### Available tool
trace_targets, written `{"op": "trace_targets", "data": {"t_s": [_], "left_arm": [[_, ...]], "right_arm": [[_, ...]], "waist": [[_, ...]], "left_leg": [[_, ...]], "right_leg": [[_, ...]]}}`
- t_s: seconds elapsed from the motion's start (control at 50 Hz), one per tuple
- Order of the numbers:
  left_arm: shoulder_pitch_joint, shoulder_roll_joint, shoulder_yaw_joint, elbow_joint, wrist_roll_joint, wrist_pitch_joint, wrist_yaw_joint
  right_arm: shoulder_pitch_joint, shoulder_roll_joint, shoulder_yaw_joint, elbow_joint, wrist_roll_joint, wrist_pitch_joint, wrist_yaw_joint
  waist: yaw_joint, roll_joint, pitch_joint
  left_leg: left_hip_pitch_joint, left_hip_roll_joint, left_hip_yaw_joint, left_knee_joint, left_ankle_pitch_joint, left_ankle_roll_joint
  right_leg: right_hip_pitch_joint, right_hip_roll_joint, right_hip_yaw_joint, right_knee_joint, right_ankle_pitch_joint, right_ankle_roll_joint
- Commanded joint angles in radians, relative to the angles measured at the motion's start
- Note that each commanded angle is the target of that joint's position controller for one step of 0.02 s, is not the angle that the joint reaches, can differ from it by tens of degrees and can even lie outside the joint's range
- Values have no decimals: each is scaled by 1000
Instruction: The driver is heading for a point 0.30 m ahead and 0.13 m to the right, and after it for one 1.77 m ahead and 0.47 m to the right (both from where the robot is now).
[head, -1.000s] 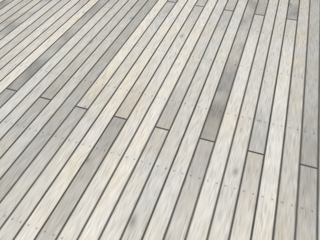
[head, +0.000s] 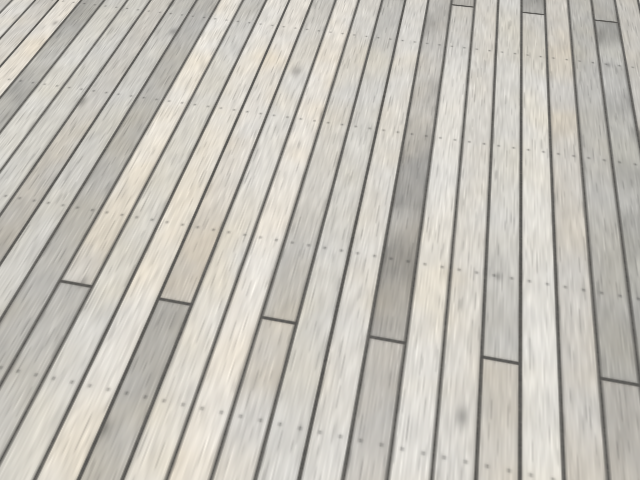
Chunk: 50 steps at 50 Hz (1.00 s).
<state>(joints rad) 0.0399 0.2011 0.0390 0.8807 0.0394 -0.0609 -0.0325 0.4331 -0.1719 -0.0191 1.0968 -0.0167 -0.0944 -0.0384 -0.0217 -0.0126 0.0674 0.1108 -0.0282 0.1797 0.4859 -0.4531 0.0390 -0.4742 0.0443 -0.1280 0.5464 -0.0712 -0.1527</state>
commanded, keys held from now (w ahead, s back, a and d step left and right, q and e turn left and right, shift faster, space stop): e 0.68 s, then no key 0.32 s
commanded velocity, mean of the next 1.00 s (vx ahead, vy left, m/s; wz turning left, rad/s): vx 0.07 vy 0.00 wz -0.48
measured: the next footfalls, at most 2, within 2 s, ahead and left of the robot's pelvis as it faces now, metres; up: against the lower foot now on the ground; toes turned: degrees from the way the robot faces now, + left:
left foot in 0.62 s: +0.24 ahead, +0.12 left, +0.00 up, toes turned -27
right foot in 1.06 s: +0.11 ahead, -0.06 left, +0.00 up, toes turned -26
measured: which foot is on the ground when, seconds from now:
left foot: down 0.00-0.00, up 0.02-0.60, down 0.62-1.00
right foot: down 0.00-0.62, up 0.64-1.00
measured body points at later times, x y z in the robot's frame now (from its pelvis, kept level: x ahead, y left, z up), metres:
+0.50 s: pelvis +0.13 +0.01 +0.03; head +0.16 +0.00 +0.47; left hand +0.25 +0.28 -0.10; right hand +0.21 -0.27 -0.09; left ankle +0.21 +0.15 -0.67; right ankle +0.13 -0.05 -0.71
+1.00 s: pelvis +0.15 +0.05 +0.03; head +0.19 +0.05 +0.48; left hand +0.39 +0.22 -0.11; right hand +0.09 -0.23 -0.09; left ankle +0.20 +0.13 -0.71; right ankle +0.07 -0.05 -0.69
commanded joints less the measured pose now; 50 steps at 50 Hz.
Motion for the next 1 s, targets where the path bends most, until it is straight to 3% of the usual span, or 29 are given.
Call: {"op": "trace_targets", "data": {"t_s": [0.02, 0.04, 0.08, 0.1, 0.12, 0.14, 0.18, 0.22, 0.32, 0.4, 0.48, 0.54, 0.58, 0.6, 0.62, 0.64, 0.66, 0.68, 0.7, 0.72, 0.74, 0.8, 0.92, 1.0], "left_arm": [[353, 283, 88, 28, 13, 2, 23], [350, 290, 93, 20, -39, 18, 20], [204, 179, 65, -2, -42, 28, 34], [194, 143, 55, 0, -42, 27, 39], [189, 125, 48, 0, -41, 28, 43], [196, 127, 46, 1, -35, 25, 41], [200, 170, 56, -7, -26, 18, 36], [206, 193, 62, -21, -24, 24, 34], [258, 210, 73, -44, -31, 56, 44], [290, 218, 80, -57, -24, 72, 52], [290, 230, 86, -75, -15, 81, 51], [264, 241, 89, -89, -15, 87, 45], [218, 243, 89, -102, -25, 92, 42], [181, 238, 87, -114, -35, 95, 43], [185, 196, 75, -130, -43, 93, 44], [270, 116, 56, -147, -48, 89, 46], [281, 226, 82, -124, -17, 95, 53], [272, 246, 89, -118, -6, 99, 51], [261, 240, 90, -103, -5, 105, 45], [263, 227, 88, -97, -11, 114, 36], [268, 217, 83, -95, -15, 120, 25], [219, 198, 70, -107, -30, 127, 15], [150, 151, 33, -106, -32, 137, 23], [156, 144, 16, -87, -40, 129, 36]], "right_arm": [[63, -77, -21, -115, 38, -8, 3], [30, -152, -34, -136, 18, -5, 9], [-99, -146, -34, -176, 6, -7, 11], [-131, -147, -39, -191, -8, 6, 11], [-110, -136, -38, -192, -23, 31, 12], [-95, -120, -37, -195, -26, 55, 10], [-91, -99, -32, -210, -21, 79, 8], [-128, -111, -35, -234, -20, 90, 7], [-281, -154, -44, -304, -13, 116, 4], [-350, -164, -43, -340, -5, 118, -2], [-364, -170, -36, -364, 10, 107, -8], [-332, -180, -31, -375, 22, 95, -11], [-269, -185, -30, -370, 27, 86, -14], [-221, -190, -31, -361, 20, 79, -18], [-206, -239, -41, -361, 5, 73, -27], [-274, -330, -52, -399, -3, 80, -35], [-252, -323, -55, -398, -4, 94, -25], [-242, -270, -42, -400, 1, 96, -18], [-279, -221, -29, -404, 5, 96, -12], [-305, -209, -25, -413, 0, 97, -9], [-300, -215, -26, -415, -5, 96, -11], [-232, -226, -31, -394, -6, 88, -2], [-195, -238, -35, -356, -7, 80, 12], [-182, -260, -41, -328, -8, 97, 24]], "waist": [[102, -240, -353], [114, -57, -457], [62, 46, -167], [37, 67, -111], [12, 64, -93], [-1, 55, -96], [-16, 33, -122], [-10, 5, -143], [47, -57, -138], [74, -76, -111], [78, -92, -113], [62, -104, -124], [23, -105, -125], [-10, -91, -119], [1, 3, -128], [74, 243, -139], [46, 188, -145], [56, 129, -124], [67, 84, -78], [78, 106, -72], [74, 156, -81], [37, 161, -105], [8, 185, -110], [11, 206, -104]], "left_leg": [[-638, -54, -19, 1035, -125, -35], [-702, -32, -217, 1111, -71, -29], [-737, 65, -222, 963, 56, -27], [-704, 88, -234, 884, 65, -33], [-645, 93, -230, 825, 67, -42], [-603, 89, -225, 773, 66, -51], [-580, 77, -209, 696, 90, -68], [-601, 75, -204, 626, 136, -82], [-697, 77, -233, 504, 205, -106], [-733, 58, -261, 416, 165, -105], [-669, 16, -270, 324, 86, -82], [-567, -14, -273, 214, 45, -60], [-437, -26, -267, 40, 97, -46], [-323, -9, -269, -117, 203, -39], [-201, 117, -372, -234, 261, -9], [-87, 390, -638, -248, 523, 83], [-168, 456, -673, -196, 704, 205], [-198, 433, -612, -181, 767, 226], [-239, 349, -496, -173, 754, 193], [-240, 278, -410, -163, 746, 151], [-226, 245, -363, -150, 809, 139], [-172, 233, -321, -130, 893, 155], [-167, 247, -321, -127, 782, 170], [-224, 242, -333, -88, 772, 162]], "right_leg": [[808, -421, 640, -25, 706, -285], [796, -431, 726, -105, 713, -351], [482, -353, 520, -194, 581, -259], [379, -298, 461, -219, 565, -216], [294, -259, 408, -238, 563, -190], [246, -237, 380, -240, 580, -174], [211, -203, 344, -228, 640, -159], [212, -182, 346, -225, 584, -133], [283, -164, 451, -245, 224, -58], [353, -172, 541, -232, 108, -59], [384, -175, 601, -178, 235, -78], [389, -170, 650, -140, 374, -74], [353, -137, 664, -116, 350, -32], [290, -97, 645, -84, 255, 13], [184, -27, 573, 13, 14, 71], [-1, 127, 355, 218, -439, 131], [-43, 133, 247, 414, -586, 144], [-36, 82, 248, 527, -543, 154], [-29, 60, 257, 573, -473, 165], [-28, 63, 252, 603, -421, 176], [-34, 70, 244, 631, -393, 188], [-40, 82, 240, 609, -361, 207], [96, 33, 200, 269, -386, 197], [258, 22, 125, -3, -319, 159]]}}
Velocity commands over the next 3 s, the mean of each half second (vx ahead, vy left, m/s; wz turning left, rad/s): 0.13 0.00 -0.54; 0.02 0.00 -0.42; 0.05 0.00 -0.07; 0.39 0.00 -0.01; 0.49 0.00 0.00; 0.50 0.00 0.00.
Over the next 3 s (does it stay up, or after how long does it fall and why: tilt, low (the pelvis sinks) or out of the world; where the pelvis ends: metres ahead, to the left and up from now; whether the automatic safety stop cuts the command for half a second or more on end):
stays up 0.85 -0.28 0.03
